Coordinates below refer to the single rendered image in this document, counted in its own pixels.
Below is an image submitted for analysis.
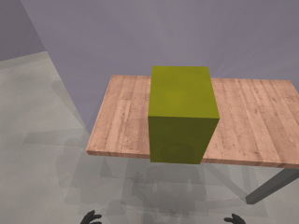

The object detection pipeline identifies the robot left hand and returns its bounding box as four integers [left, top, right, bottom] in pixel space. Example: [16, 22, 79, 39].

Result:
[80, 210, 102, 224]

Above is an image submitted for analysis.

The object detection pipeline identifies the table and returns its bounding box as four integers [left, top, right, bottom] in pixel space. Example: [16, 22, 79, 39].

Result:
[86, 75, 299, 204]

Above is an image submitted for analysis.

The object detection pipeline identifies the carton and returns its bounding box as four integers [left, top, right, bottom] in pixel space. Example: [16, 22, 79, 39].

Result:
[148, 65, 220, 164]

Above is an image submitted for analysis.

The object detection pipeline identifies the robot right hand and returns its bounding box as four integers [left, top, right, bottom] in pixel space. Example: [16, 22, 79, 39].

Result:
[223, 214, 246, 224]

